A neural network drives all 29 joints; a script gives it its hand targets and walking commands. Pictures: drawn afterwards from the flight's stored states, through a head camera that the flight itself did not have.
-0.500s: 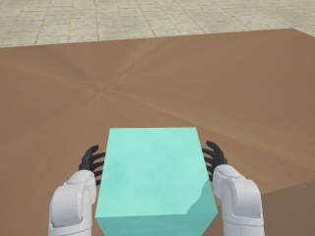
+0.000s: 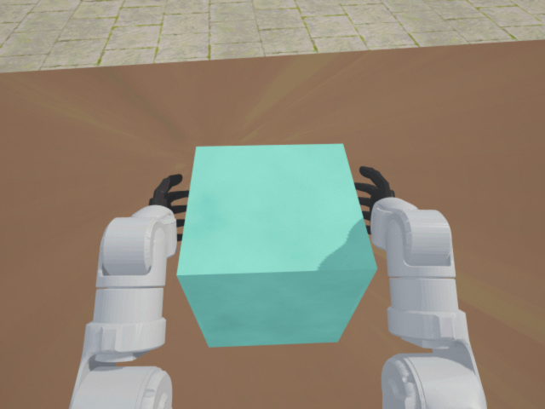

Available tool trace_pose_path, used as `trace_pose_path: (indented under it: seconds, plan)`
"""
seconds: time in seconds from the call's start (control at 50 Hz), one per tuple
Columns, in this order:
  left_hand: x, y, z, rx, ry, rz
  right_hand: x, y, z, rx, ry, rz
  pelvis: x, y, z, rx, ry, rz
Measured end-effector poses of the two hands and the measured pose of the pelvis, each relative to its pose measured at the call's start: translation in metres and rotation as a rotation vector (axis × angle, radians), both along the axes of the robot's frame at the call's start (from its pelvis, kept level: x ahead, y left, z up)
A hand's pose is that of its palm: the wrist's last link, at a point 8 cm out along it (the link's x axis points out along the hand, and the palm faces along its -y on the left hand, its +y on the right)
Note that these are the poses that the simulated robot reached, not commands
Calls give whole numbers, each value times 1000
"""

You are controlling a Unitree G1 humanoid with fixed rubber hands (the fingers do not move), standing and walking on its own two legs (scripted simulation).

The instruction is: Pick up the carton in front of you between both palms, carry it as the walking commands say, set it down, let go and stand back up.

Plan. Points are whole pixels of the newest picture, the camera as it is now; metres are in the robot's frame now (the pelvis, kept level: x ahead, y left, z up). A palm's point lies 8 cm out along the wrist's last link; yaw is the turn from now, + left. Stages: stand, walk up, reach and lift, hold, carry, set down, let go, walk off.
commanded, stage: carry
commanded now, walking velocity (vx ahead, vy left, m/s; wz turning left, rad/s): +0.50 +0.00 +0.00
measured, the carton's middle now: (272, 251) +0.35 +0.01 +0.03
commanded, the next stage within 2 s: none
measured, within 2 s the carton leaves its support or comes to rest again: neither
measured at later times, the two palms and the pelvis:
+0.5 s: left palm (201, 98) +0.71 +0.16 +0.06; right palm (344, 100) +0.69 -0.14 +0.07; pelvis +0.34 +0.03 -0.02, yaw -1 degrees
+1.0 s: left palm (219, 47) +1.00 +0.16 +0.03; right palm (326, 42) +1.02 -0.14 +0.03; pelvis +0.66 -0.01 -0.05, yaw +0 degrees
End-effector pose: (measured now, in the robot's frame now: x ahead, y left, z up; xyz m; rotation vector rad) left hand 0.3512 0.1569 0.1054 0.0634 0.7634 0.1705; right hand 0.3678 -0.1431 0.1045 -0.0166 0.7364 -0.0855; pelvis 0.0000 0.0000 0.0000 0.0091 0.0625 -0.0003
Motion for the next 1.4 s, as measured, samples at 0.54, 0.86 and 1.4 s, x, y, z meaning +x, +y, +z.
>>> trace_pose_path:
  seconds: [0.54, 0.86, 1.4]
  plan:
    - [381, -2, -45, -91, 4, -68, 342, -1, -37, 4, 3, -158, 364, 32, -21, -38, 40, -24]
    - [592, -14, -51, -33, -83, -12, 580, -15, -49, 24, -79, -64, 590, 3, -63, -10, 11, -4]
    - [927, 17, -87, -76, -28, -82, 898, 19, -77, -38, -26, -96, 920, 37, -91, -25, 13, -27]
